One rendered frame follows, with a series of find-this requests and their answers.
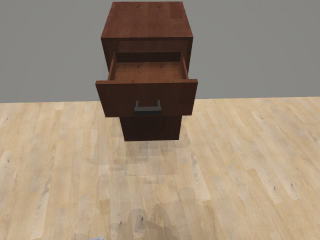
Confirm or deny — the handle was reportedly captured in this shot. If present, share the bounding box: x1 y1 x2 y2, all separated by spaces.
134 100 162 115

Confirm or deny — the cabinet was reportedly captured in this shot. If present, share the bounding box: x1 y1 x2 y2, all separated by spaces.
101 1 193 142

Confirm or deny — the drawer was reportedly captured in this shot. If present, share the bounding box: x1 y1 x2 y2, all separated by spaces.
95 51 198 118

